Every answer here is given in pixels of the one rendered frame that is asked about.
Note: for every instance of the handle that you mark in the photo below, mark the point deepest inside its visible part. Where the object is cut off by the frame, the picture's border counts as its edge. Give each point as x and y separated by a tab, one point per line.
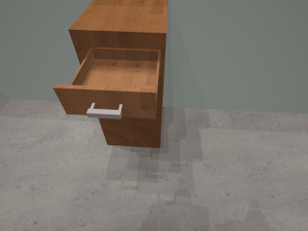
104	113

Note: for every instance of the drawer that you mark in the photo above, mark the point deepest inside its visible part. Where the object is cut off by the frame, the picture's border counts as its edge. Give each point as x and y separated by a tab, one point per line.
109	77

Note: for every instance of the cabinet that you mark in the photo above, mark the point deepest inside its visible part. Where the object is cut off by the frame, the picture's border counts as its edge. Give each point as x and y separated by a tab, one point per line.
126	24

